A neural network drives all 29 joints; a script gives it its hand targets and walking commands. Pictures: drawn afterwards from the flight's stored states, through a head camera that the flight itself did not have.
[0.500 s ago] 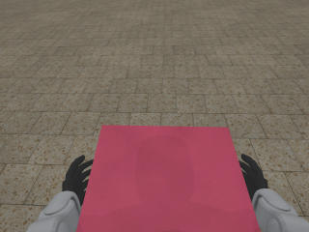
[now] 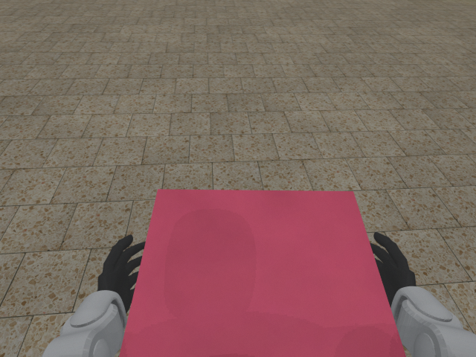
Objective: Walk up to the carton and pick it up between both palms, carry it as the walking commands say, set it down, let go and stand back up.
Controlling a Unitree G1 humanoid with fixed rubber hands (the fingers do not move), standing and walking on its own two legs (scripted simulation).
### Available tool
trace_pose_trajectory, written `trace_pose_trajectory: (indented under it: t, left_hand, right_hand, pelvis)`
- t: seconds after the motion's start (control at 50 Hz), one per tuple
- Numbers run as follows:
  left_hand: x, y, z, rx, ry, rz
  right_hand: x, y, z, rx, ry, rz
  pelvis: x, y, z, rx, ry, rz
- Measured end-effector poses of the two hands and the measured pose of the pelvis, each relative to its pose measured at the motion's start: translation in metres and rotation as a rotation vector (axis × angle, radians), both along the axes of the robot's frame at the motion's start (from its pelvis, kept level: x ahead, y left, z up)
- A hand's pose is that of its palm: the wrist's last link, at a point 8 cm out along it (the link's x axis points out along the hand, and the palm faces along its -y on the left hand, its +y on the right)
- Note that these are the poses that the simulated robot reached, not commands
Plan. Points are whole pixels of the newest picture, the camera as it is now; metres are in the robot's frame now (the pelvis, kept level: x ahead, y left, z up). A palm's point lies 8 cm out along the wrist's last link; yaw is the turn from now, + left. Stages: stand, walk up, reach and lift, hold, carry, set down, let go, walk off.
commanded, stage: carry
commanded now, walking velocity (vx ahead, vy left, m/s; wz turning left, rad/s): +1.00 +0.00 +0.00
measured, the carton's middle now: (253, 298) +0.24 -0.01 +0.01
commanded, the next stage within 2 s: none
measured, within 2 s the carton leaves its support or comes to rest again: neither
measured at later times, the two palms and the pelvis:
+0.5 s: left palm (169, 102) +0.73 +0.17 +0.09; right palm (312, 107) +0.74 -0.22 +0.07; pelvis +0.51 -0.02 -0.01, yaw +1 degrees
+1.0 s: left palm (197, 37) +1.25 +0.12 +0.07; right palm (293, 37) +1.27 -0.26 +0.07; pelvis +1.04 -0.07 -0.02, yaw +2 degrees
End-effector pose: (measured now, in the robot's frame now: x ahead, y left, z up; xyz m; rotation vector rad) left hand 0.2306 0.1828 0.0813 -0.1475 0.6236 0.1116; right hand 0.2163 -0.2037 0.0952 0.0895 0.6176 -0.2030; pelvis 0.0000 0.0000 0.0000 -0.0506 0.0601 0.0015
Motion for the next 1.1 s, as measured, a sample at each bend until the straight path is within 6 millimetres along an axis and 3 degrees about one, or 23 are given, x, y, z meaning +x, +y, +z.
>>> trace_pose_trajectory:
  t: [0.1, 0.16, 0.28, 0.38, 0.56, 0.62, 0.72, 0.82, 0.96, 1.02, 1.1]
  left_hand:
    - [0.101, -0.009, -0.016, 0.022, 0.015, 0.077]
    - [0.145, -0.011, -0.013, 0.016, 0.076, 0.152]
    - [0.237, -0.010, 0.015, 0.022, 0.075, 0.218]
    - [0.349, -0.014, 0.029, 0.066, 0.007, 0.153]
    - [0.575, -0.010, -0.009, 0.074, 0.014, 0.018]
    - [0.644, -0.013, -0.010, 0.065, 0.064, -0.037]
    - [0.740, -0.024, 0.002, 0.000, 0.071, -0.039]
    - [0.840, -0.034, 0.009, -0.001, 0.018, -0.025]
    - [0.989, -0.056, -0.013, 0.025, 0.001, 0.056]
    - [1.037, -0.061, -0.013, 0.022, 0.068, 0.131]
    - [1.093, -0.062, 0.008, 0.020, 0.094, 0.204]
  right_hand:
    - [0.127, -0.009, -0.027, 0.005, 0.016, 0.071]
    - [0.194, -0.009, -0.028, 0.018, 0.073, 0.128]
    - [0.307, -0.006, -0.013, 0.097, 0.073, 0.147]
    - [0.403, -0.012, -0.005, 0.079, 0.014, 0.127]
    - [0.584, -0.009, -0.037, 0.078, 0.027, -0.004]
    - [0.635, -0.011, -0.033, 0.074, 0.077, -0.060]
    - [0.719, -0.022, -0.010, 0.070, 0.075, -0.100]
    - [0.829, -0.033, 0.006, 0.024, 0.018, -0.047]
    - [1.009, -0.055, -0.023, 0.012, -0.001, 0.055]
    - [1.079, -0.059, -0.029, 0.025, 0.064, 0.113]
    - [1.156, -0.058, -0.019, 0.097, 0.086, 0.139]
  pelvis:
    - [0.115, -0.024, -0.021, 0.002, -0.021, 0.047]
    - [0.165, -0.033, -0.007, 0.028, -0.012, 0.061]
    - [0.278, -0.041, 0.019, 0.080, 0.000, 0.075]
    - [0.380, -0.038, 0.015, 0.112, -0.001, 0.055]
    - [0.582, -0.011, -0.022, 0.119, -0.041, -0.024]
    - [0.636, -0.010, -0.010, 0.107, -0.018, -0.034]
    - [0.733, -0.010, 0.013, 0.064, -0.001, -0.043]
    - [0.838, -0.025, 0.012, 0.029, -0.001, -0.030]
    - [1.001, -0.065, -0.023, 0.008, -0.018, 0.037]
    - [1.054, -0.078, -0.012, 0.029, -0.008, 0.045]
    - [1.125, -0.086, 0.013, 0.069, 0.001, 0.064]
